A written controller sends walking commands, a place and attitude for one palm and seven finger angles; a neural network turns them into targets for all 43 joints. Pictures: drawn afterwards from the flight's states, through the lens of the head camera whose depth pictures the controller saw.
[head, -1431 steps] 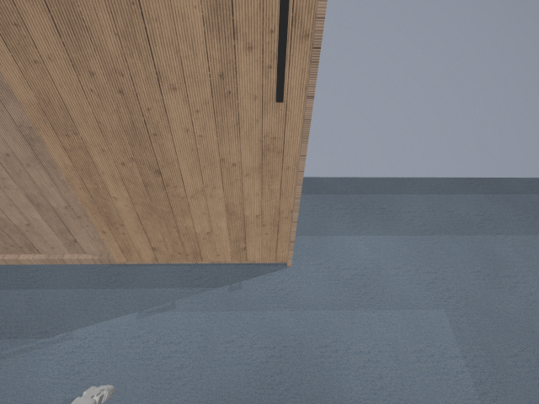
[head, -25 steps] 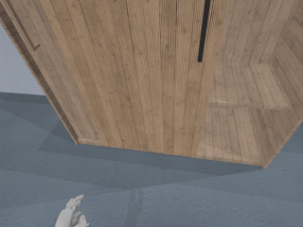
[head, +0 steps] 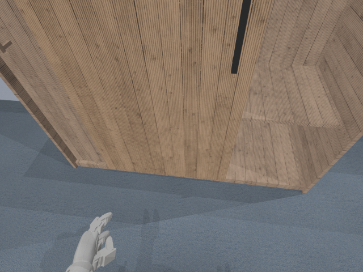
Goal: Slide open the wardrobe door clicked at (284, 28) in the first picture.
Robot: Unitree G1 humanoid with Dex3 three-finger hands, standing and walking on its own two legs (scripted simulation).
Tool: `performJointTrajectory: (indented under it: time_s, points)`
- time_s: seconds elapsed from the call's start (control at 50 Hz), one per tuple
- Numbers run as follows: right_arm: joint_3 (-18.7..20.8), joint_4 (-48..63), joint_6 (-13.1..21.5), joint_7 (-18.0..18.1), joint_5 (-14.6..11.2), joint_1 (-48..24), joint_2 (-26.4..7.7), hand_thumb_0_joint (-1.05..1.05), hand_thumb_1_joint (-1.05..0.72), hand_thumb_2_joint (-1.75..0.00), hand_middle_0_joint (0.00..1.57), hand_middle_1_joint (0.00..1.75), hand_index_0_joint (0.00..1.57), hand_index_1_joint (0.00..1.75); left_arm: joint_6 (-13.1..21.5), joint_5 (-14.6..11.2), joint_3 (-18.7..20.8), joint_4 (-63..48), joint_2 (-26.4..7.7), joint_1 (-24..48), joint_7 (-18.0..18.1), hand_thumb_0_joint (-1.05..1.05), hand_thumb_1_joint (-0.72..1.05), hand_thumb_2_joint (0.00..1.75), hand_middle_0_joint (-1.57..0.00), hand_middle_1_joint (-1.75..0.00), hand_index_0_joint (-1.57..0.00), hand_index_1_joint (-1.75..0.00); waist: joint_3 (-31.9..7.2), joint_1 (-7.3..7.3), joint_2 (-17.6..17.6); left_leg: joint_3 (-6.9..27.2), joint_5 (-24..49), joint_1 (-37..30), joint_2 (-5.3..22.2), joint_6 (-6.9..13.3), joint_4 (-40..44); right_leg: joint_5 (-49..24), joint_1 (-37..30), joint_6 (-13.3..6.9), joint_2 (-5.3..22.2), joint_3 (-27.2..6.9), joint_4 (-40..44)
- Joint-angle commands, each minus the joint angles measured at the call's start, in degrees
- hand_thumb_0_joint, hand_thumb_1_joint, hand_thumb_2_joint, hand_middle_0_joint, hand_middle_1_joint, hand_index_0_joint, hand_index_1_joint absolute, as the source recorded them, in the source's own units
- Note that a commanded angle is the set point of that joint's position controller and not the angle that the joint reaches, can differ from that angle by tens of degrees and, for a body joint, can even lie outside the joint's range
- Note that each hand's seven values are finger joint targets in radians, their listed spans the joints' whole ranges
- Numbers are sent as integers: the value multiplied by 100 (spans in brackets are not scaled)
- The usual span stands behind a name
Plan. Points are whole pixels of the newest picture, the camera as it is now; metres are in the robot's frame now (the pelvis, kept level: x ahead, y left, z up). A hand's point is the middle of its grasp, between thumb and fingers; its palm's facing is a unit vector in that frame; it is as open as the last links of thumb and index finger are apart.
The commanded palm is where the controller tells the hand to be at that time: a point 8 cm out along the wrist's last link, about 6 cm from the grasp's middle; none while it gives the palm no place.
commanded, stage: stop stepping back and stand still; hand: right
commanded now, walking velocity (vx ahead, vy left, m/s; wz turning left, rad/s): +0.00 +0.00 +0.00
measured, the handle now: (242, 22) +0.67 -0.12 +0.21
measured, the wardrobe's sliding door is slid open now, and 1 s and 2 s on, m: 0.45 0.45 0.45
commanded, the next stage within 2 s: let the arm hang, fingers relaxed in 0.36 s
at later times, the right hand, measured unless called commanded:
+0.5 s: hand (358, 198) +0.23 -0.26 +0.14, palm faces +0.33 +0.80 -0.49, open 7.4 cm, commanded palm none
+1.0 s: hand out of the picture -0.09 -0.21 -0.16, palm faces +0.02 +0.98 -0.21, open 7.2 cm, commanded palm none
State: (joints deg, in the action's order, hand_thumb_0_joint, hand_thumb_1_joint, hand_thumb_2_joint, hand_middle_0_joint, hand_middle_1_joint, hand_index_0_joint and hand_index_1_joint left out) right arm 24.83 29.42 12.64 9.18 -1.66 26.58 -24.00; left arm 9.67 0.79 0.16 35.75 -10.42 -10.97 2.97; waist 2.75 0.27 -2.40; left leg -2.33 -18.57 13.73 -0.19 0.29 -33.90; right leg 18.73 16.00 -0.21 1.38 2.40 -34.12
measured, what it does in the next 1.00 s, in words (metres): stands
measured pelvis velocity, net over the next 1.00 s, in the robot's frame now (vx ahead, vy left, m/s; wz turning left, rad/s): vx -0.04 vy -0.02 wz -0.02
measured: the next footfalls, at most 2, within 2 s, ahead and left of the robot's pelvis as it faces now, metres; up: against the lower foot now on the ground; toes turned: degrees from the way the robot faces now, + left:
none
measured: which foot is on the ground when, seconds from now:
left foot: down 0.00-1.00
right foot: down 0.00-1.00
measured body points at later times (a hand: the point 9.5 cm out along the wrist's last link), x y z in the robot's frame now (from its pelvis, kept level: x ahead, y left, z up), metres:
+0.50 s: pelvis +0.01 +0.00 +0.01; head +0.02 +0.00 +0.46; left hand +0.18 +0.25 -0.07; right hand +0.21 -0.30 +0.17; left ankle -0.03 +0.11 -0.73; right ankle -0.01 -0.12 -0.73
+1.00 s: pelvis -0.04 -0.02 +0.01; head -0.01 -0.02 +0.46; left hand -0.06 +0.22 -0.14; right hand -0.09 -0.26 -0.15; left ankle -0.03 +0.11 -0.73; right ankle -0.01 -0.12 -0.73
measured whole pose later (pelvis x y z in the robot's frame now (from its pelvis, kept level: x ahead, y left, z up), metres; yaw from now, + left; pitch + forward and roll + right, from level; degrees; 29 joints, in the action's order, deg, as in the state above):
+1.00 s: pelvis -0.04 -0.02 +0.01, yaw -1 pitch +0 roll +1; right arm 0.5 -63.4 -1.6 1.0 0.8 19.7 -11.7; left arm -2.3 1.7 0.3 61.6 -9.6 -18.1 1.3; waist 3.2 -0.1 0.3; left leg -3.4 -12.8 12.8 0.2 0.1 -25.3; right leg 11.8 16.9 -1.4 0.8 2.0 -28.4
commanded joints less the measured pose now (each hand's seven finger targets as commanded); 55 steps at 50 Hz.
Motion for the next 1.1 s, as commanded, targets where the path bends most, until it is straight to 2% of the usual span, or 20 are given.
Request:
performJointTrajectory:
  time_s: [0.0,0.04,0.08,0.14,0.2,0.26,0.36,0.42,0.44,0.46,0.5,0.54,0.58,0.62,0.68,0.78,0.84,0.86,0.98,1.08]
  points:
    - [816,855,374,45,-106,735,-928,0,-90,-90,20,30,20,30,129,-152,286,-884,-813,153,-51,0,90,90,-20,-30,-20,-30,-1202,23,393,682,3131,-1192,447,183,730,-2495,25,-30,464,-264,231]
    - [797,799,379,83,-146,710,-932,0,-90,-90,20,30,20,30,35,-152,311,-871,-829,54,-35,0,90,90,-20,-30,-20,-30,-1498,93,-95,1040,4649,-1482,852,376,551,-2462,63,47,246,-66,-77]
    - [794,554,334,103,-154,794,-975,0,-90,-90,20,30,20,30,-30,-148,250,-879,-776,115,14,0,90,90,-20,-30,-20,-30,-1524,74,-57,962,5123,-1526,905,279,449,-2349,42,18,204,-20,83]
    - [692,700,311,80,-142,571,-993,0,-90,-90,20,30,20,30,-107,-131,237,-930,-805,222,92,0,90,90,-20,-30,-20,-30,-1479,31,84,603,4618,-1208,625,33,460,-3125,-449,-79,338,-58,436]
    - [606,809,267,82,-114,429,-987,0,-90,-90,20,30,20,30,-149,-143,246,-969,-837,268,141,0,90,90,-20,-30,-20,-30,-1497,13,268,493,4414,-1016,501,-11,454,-3751,-757,-100,422,-87,361]
    - [701,1111,285,113,-97,290,-1146,0,-90,-90,20,30,20,30,-167,-136,265,-1006,-859,303,165,0,90,90,-20,-30,-20,-30,-1502,-13,538,517,4254,-1042,503,29,522,-3727,-750,-85,405,-94,367]
    - [723,926,274,127,-129,563,-1091,0,-90,-90,20,30,20,30,-203,-136,273,-1027,-841,271,167,0,90,90,-20,-30,-20,-30,-1444,-3,443,576,4328,-1102,529,50,612,-3474,-575,-36,346,-84,337]
    - [621,704,252,109,-136,596,-972,0,-90,-90,20,30,20,30,-222,-123,250,-1003,-827,270,183,0,90,90,-20,-30,-20,-30,-1250,8,498,572,3657,-890,457,7,782,-2945,-508,-34,368,-109,541]
    - [-1918,-3301,-762,-660,271,-195,-196,0,-90,-90,20,30,20,30,-114,-244,438,-42,-1903,766,-360,0,90,90,-20,-30,-20,-30,-667,221,591,235,3907,-109,1018,161,189,-3087,-113,-36,494,-223,-149]
    - [-1874,-3467,-1153,-811,308,-269,-71,0,-90,-90,20,30,20,30,-350,-156,543,9,-1769,408,-346,0,90,90,-20,-30,-20,-30,-949,193,562,477,3021,132,911,202,427,-2718,-346,8,596,-302,127]
    - [-1962,-4146,-1190,-918,295,-607,67,0,-90,-90,20,30,20,30,-598,-58,376,107,-1588,243,-336,0,90,90,-20,-30,-20,-30,-636,24,194,208,1166,253,659,121,341,-1597,340,-253,772,-686,502]
    - [-2063,-4861,-1183,-943,310,-967,26,0,-90,-90,20,30,20,30,-698,33,269,198,-1550,307,-327,0,90,90,-20,-30,-20,-30,-518,-18,-420,274,968,93,608,116,438,-1555,539,-322,681,-865,595]
    - [-2174,-5649,-1195,-908,313,-1223,70,0,-90,-90,20,30,20,30,-799,81,213,438,-1375,203,-312,0,90,90,-20,-30,-20,-30,-624,27,-770,523,1186,28,755,186,621,-1564,284,-224,485,-703,500]
    - [-2273,-6377,-1251,-871,297,-1416,132,0,-90,-90,20,30,20,30,-911,113,162,716,-1215,126,-289,0,90,90,-20,-30,-20,-30,-542,88,-645,681,1104,172,827,216,833,-1391,-3,-146,321,-571,542]
    - [-2337,-7211,-1284,-837,263,-1443,210,0,-90,-90,20,30,20,30,-968,112,83,1117,-1115,150,-256,0,90,90,-20,-30,-20,-30,-553,38,291,606,939,-129,661,122,942,-1398,-86,-157,388,-595,919]
    - [-2295,-8196,-1264,-811,254,-1105,492,0,-90,-90,20,30,20,30,-1025,95,92,1693,-805,-80,-171,0,90,90,-20,-30,-20,-30,-328,13,1038,638,265,-171,594,192,1433,-442,-29,-143,361,-546,1140]
    - [-2325,-8526,-1256,-815,239,-1014,535,0,-90,-90,20,30,20,30,-1046,80,120,1952,-708,-354,-150,0,90,90,-20,-30,-20,-30,-226,40,889,642,-23,-98,586,226,1552,-71,51,-143,339,-564,1223]
    - [-2325,-8615,-1248,-808,244,-959,552,0,-90,-90,20,30,20,30,-1060,69,143,1993,-724,-442,-144,0,90,90,-20,-30,-20,-30,-191,35,618,650,-145,-29,569,222,1626,-37,-3,-148,346,-574,1191]
    - [-2344,-8994,-1253,-785,259,-788,712,0,-90,-90,20,30,20,30,-1049,59,182,2307,-574,-864,-132,0,90,90,-20,-30,-20,-30,3,62,132,589,-405,172,558,185,1617,116,96,-217,373,-612,1300]
    - [-2353,-9140,-1255,-755,260,-695,821,0,-90,-90,20,30,20,30,-1018,61,169,2453,-461,-953,-128,0,90,90,-20,-30,-20,-30,90,44,212,505,-289,237,539,151,1485,91,112,-254,408,-678,1422]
